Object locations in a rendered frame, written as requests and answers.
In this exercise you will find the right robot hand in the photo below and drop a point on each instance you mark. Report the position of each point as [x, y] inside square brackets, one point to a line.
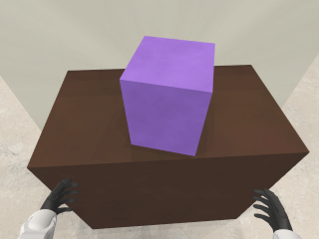
[277, 218]

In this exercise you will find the robot right forearm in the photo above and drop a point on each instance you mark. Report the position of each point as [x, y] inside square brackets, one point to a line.
[285, 234]

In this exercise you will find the pedestal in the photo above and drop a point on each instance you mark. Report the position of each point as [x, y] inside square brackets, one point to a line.
[246, 143]

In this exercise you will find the robot left forearm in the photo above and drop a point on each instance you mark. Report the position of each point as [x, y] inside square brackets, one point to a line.
[40, 225]

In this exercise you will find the left robot hand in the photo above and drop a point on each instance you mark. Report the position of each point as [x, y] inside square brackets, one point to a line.
[54, 201]

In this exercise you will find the carton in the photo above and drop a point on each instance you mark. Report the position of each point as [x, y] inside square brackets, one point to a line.
[167, 88]

